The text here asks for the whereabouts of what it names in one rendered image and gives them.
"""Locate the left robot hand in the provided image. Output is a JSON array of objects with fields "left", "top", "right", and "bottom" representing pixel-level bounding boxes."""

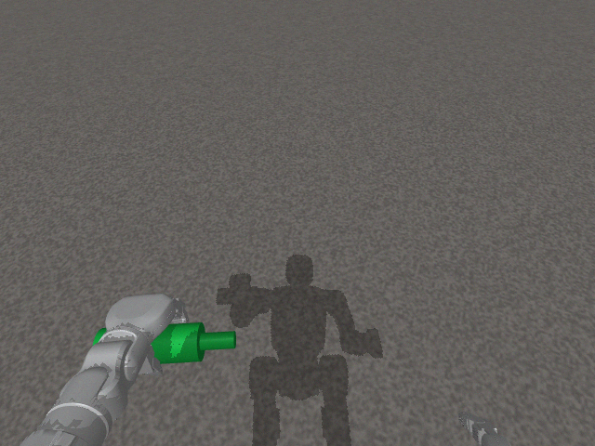
[{"left": 105, "top": 294, "right": 189, "bottom": 376}]

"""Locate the bottle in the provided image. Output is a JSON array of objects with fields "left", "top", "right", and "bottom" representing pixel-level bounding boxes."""
[{"left": 93, "top": 322, "right": 236, "bottom": 364}]

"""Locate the left robot arm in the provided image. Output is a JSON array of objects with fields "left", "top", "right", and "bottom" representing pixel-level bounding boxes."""
[{"left": 20, "top": 326, "right": 150, "bottom": 446}]

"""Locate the right robot hand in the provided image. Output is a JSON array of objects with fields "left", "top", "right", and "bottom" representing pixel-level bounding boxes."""
[{"left": 458, "top": 412, "right": 511, "bottom": 446}]

